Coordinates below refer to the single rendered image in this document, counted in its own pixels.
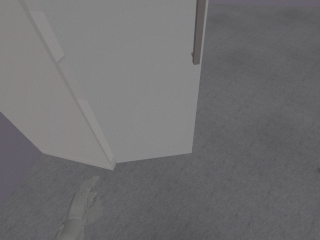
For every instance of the fridge door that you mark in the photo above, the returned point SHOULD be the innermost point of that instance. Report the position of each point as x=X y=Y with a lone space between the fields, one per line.
x=133 y=62

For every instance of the left robot hand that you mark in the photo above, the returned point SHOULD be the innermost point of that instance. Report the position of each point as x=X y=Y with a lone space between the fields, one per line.
x=80 y=204

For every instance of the handle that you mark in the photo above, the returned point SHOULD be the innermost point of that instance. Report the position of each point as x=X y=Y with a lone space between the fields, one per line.
x=198 y=31

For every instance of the robot left forearm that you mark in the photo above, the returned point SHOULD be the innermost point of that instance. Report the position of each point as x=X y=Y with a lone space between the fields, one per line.
x=71 y=229

